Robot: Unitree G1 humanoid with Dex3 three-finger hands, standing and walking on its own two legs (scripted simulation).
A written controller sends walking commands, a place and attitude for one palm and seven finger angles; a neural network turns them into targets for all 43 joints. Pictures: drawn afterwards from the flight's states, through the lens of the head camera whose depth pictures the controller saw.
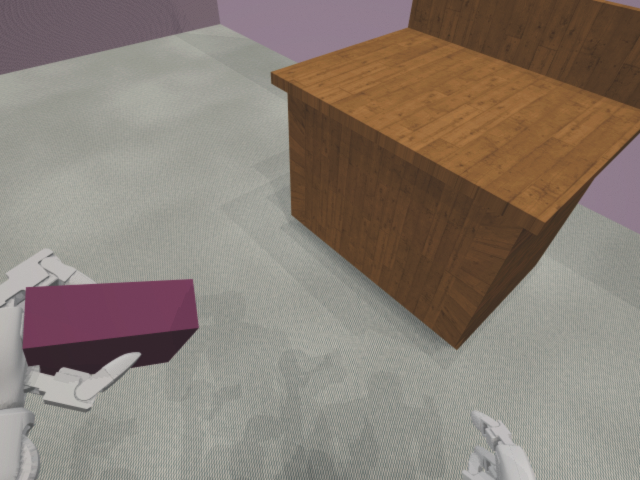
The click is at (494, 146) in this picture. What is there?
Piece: table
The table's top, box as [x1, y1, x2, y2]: [271, 28, 639, 235]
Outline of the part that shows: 271,72 271,83 536,235 639,132 639,109 410,28 395,31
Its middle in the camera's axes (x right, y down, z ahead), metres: +0.40 -0.43 +1.19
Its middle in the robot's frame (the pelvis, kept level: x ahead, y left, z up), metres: +1.20 -0.34 -0.07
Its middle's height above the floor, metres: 0.70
